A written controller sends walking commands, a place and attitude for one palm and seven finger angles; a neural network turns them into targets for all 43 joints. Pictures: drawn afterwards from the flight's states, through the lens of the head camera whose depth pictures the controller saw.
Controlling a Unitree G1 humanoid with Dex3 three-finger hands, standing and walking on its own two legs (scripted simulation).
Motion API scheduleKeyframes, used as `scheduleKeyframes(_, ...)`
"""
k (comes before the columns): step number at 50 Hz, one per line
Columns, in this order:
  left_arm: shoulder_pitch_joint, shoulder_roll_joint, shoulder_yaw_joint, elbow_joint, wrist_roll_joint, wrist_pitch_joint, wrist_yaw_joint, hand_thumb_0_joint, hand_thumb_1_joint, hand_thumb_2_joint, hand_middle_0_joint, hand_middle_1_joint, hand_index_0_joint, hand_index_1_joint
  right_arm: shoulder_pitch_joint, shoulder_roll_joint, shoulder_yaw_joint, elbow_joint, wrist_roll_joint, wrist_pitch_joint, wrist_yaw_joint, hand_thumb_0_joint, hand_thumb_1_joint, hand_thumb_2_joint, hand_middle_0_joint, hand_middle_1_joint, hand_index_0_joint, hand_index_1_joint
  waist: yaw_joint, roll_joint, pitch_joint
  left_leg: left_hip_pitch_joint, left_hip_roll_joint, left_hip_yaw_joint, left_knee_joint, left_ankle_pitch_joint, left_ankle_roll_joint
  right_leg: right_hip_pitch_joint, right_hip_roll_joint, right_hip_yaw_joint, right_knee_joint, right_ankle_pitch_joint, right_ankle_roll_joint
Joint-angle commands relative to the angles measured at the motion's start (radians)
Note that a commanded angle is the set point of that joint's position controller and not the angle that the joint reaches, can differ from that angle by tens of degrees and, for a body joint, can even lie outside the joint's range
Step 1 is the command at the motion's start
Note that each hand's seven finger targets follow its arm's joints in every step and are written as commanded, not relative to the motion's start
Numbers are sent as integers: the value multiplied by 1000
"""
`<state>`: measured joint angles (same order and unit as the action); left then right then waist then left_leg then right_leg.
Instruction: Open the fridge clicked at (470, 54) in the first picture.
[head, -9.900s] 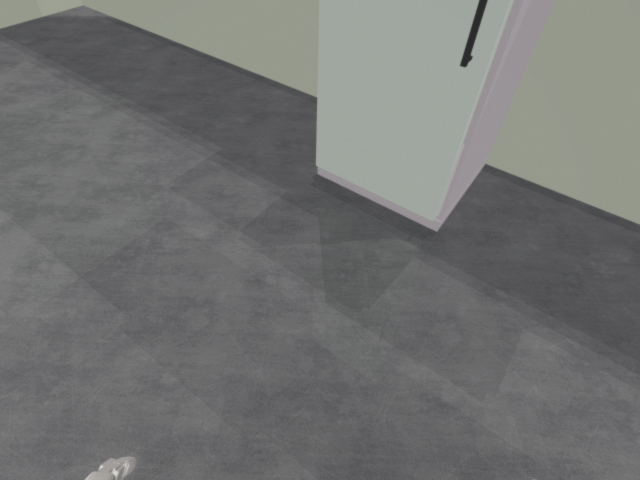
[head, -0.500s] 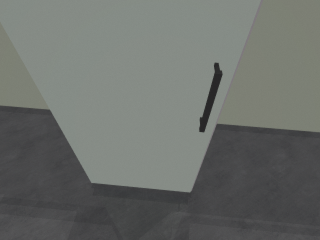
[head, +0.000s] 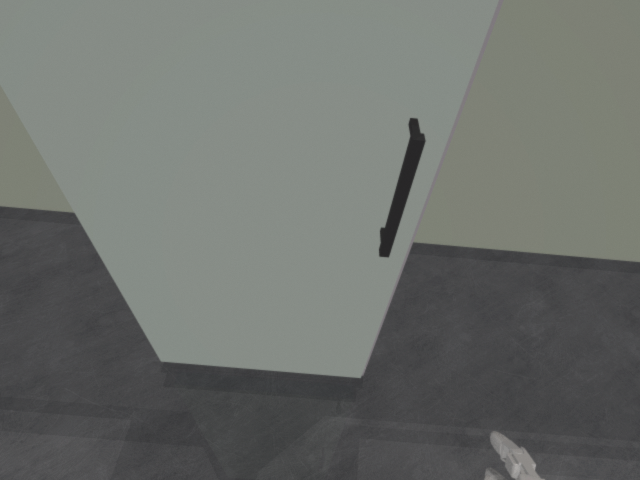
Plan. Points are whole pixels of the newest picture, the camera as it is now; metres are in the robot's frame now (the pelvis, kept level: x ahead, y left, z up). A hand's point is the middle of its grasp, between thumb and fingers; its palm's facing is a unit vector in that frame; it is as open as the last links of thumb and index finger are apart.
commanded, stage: raise the hand to about handle height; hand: right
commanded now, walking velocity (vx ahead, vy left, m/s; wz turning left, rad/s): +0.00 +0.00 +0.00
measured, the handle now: (397, 195) +0.50 -0.09 +0.09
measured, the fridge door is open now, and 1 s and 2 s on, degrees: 0 0 0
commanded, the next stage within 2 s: move the hooked fingers beside the handle in 1.98 s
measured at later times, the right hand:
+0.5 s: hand (515, 462) +0.16 -0.20 +0.01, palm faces +0.08 +0.99 -0.07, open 9.8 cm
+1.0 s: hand (551, 406) +0.21 -0.25 +0.04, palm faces +0.04 +1.00 -0.05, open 12.8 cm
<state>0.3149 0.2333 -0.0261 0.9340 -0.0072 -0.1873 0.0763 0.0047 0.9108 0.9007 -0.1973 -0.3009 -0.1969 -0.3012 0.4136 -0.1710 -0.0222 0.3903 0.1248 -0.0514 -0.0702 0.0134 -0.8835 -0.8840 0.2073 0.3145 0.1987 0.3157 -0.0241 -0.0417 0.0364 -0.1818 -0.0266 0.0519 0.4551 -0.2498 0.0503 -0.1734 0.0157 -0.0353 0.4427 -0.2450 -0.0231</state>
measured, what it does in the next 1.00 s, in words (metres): stands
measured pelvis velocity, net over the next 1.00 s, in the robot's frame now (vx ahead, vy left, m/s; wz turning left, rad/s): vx -0.02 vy -0.02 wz -0.02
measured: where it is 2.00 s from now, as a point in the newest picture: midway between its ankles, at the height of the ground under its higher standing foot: outside the picture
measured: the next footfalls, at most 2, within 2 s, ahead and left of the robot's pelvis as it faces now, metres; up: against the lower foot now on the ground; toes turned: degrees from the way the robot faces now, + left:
none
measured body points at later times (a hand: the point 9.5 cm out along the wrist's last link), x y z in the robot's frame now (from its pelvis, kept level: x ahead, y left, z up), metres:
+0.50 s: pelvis -0.04 +0.00 -0.07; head +0.00 -0.01 +0.37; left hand +0.19 +0.20 -0.13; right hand +0.15 -0.26 +0.02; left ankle +0.00 +0.09 -0.74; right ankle +0.00 -0.10 -0.74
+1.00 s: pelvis -0.02 -0.02 -0.04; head +0.00 -0.02 +0.41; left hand +0.16 +0.23 -0.10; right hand +0.20 -0.30 +0.04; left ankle +0.00 +0.09 -0.74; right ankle -0.01 -0.11 -0.74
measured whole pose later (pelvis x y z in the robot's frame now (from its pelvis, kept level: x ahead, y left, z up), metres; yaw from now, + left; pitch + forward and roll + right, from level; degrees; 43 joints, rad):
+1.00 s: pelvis -0.02 -0.02 -0.04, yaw -1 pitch +5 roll +2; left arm 0.25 0.28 -0.04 0.61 -0.03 -0.30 0.09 0.01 0.91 0.90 -0.20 -0.30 -0.20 -0.30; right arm 0.25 -0.33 -0.27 0.03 0.33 -0.19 0.33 -0.01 0.21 -0.42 0.28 1.01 0.28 1.01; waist -0.01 -0.03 -0.07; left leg -0.50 -0.02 0.09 0.80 -0.38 0.03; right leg -0.54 0.01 0.00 0.86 -0.41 -0.04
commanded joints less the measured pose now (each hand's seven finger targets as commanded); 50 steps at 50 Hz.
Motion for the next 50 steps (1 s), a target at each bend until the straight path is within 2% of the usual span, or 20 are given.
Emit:
scheduleKeyframes(1,-127,167,67,-281,-7,-138,-17,0,900,900,-200,-300,-200,-300,-173,-23,-28,-260,69,-204,54,0,-737,-830,212,405,212,405,76,328,33,-251,42,8,5,-29,-40,-155,-27,91,70,33,-12)
scheduleKeyframes(3,-167,157,82,-333,7,-146,-39,0,900,900,-200,-300,-200,-300,54,33,-49,-132,109,-345,143,0,-690,-810,215,435,215,435,13,384,32,-369,39,4,88,-196,-41,-327,-5,76,178,-104,1)
scheduleKeyframes(4,-191,150,85,-358,13,-149,-54,0,900,900,-200,-300,-200,-300,120,47,-61,-127,135,-423,199,0,-667,-800,217,450,217,450,-15,350,-3,-393,41,-3,145,-214,-34,-383,3,65,228,-123,11)
scheduleKeyframes(5,-187,153,97,-390,16,-143,-78,0,900,900,-200,-300,-200,-300,224,24,-110,-115,156,-488,267,0,-643,-790,218,465,218,465,-56,222,-65,-343,42,-24,211,-129,-10,-385,20,48,275,-77,25)
scheduleKeyframes(7,-223,161,103,-449,18,-135,-108,0,900,900,-200,-300,-200,-300,237,-61,-168,-174,165,-595,384,0,-597,-770,222,495,222,495,-68,72,-175,-346,56,-43,340,0,9,-439,32,20,380,-23,37)
scheduleKeyframes(10,-242,160,104,-539,4,-85,-107,0,900,900,-200,-300,-200,-300,175,-185,-265,-288,146,-523,407,0,-527,-740,227,540,227,540,-95,88,-260,-348,59,-100,378,-69,-4,-563,38,-3,431,-71,17)
scheduleKeyframes(13,-251,143,92,-617,-9,-69,-77,0,900,900,-200,-300,-200,-300,-53,-163,-243,-540,186,-467,350,0,-457,-710,232,585,232,585,-41,17,-269,-416,54,-138,327,-284,-14,-557,29,12,444,-174,-1)
scheduleKeyframes(16,-181,131,81,-589,-2,-78,-50,0,900,900,-200,-300,-200,-300,-217,-193,-240,-809,182,-511,272,0,-387,-680,237,630,237,630,20,-67,-327,-449,30,-127,337,-235,-8,-465,-1,62,470,-146,-16)
scheduleKeyframes(18,-155,138,61,-560,1,-98,-38,0,900,900,-200,-300,-200,-300,-225,-165,-157,-858,149,-544,267,0,-340,-660,240,660,240,660,55,-110,-312,-482,18,-88,365,-163,-2,-420,-11,84,474,-112,-22)
scheduleKeyframes(21,-139,153,41,-506,-4,-128,-15,0,900,900,-200,-300,-200,-300,-238,-147,-83,-765,142,-521,334,0,-270,-630,245,705,245,705,101,-52,-274,-496,7,-50,382,-79,-13,-423,-23,104,490,-74,-26)
scheduleKeyframes(23,-130,157,37,-494,-15,-133,-1,0,900,900,-200,-300,-200,-300,-223,-170,-89,-631,141,-442,387,0,-223,-610,248,735,248,735,108,8,-222,-493,5,-45,346,-142,-22,-474,-20,111,467,-135,-21)
scheduleKeyframes(25,-142,163,34,-493,-31,-124,8,0,900,900,-200,-300,-200,-300,-155,-219,-163,-454,149,-319,430,0,-177,-590,252,765,252,765,71,55,-182,-450,11,-60,289,-222,-23,-520,-13,108,430,-176,-16)
scheduleKeyframes(28,-184,144,36,-542,-38,-110,13,0,900,900,-200,-300,-200,-300,-84,-275,-307,-486,209,-176,436,0,-107,-560,257,810,257,810,-26,71,-336,-277,41,-77,251,-177,-31,-475,5,82,381,-99,-7)
scheduleKeyframes(30,-208,119,34,-551,-30,-104,9,0,900,900,-200,-300,-200,-300,-51,-305,-409,-535,252,-144,389,0,-60,-540,260,840,260,840,-72,88,-397,-183,40,-69,265,-86,-29,-448,2,81,364,-15,0)
scheduleKeyframes(33,-185,98,35,-534,-22,-121,-12,0,900,900,-200,-300,-200,-300,-67,-270,-412,-684,258,-210,303,0,10,-510,265,885,265,885,-68,-23,-376,-199,23,-21,301,64,-16,-371,-10,80,330,83,9)
scheduleKeyframes(35,-167,110,35,-517,-7,-131,-23,0,900,900,-200,-300,-200,-300,-103,-260,-365,-707,230,-264,275,0,57,-490,268,915,268,915,-32,-6,-301,-248,12,-9,308,74,-12,-373,-19,89,329,96,5)
scheduleKeyframes(38,-133,142,36,-487,-12,-143,-28,0,900,900,-200,-300,-200,-300,-153,-216,-271,-609,194,-305,307,0,127,-460,273,960,273,960,35,1,-195,-351,9,-1,287,-32,-21,-387,-25,94,321,-12,1)
scheduleKeyframes(40,-128,163,36,-489,-19,-152,-16,0,900,900,-200,-300,-200,-300,-220,-217,-238,-582,198,-293,359,0,173,-440,277,990,277,990,53,20,-173,-362,10,-11,261,-97,-22,-389,-23,99,313,-74,-5)
scheduleKeyframes(46,-137,171,34,-491,-36,-176,21,0,900,900,-200,-300,-200,-300,-317,-375,-394,-620,235,-231,405,0,313,-380,287,1080,287,1080,-4,-49,-325,-220,19,-18,217,-48,-17,-269,-16,105,253,-18,-2)
scheduleKeyframes(50,-141,164,22,-476,-29,-176,18,0,900,900,-200,-300,-200,-300,-363,-383,-428,-606,242,-224,367,0,407,-340,293,1140,293,1140,-13,-63,-279,-197,9,5,210,42,-10,-222,-20,112,221,66,11)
